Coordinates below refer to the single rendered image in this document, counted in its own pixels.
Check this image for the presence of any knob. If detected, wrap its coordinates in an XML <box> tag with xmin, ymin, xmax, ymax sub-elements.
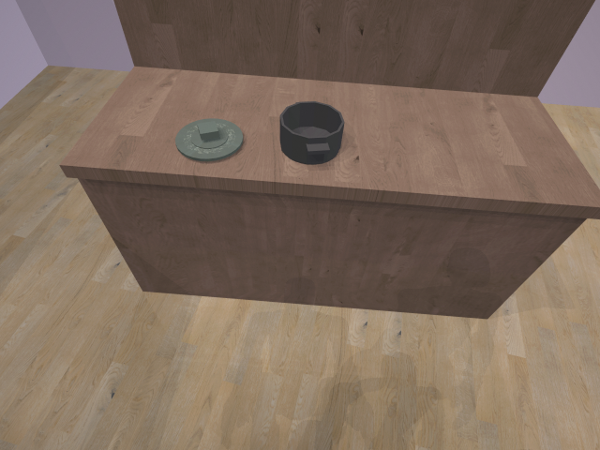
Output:
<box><xmin>197</xmin><ymin>121</ymin><xmax>219</xmax><ymax>140</ymax></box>

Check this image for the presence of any lid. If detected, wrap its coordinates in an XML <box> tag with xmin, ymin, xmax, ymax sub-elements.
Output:
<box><xmin>175</xmin><ymin>118</ymin><xmax>243</xmax><ymax>161</ymax></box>

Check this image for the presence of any table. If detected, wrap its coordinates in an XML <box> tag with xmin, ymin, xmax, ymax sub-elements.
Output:
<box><xmin>59</xmin><ymin>0</ymin><xmax>600</xmax><ymax>319</ymax></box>

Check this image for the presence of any pot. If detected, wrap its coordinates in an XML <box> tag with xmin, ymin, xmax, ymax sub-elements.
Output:
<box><xmin>280</xmin><ymin>101</ymin><xmax>345</xmax><ymax>165</ymax></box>

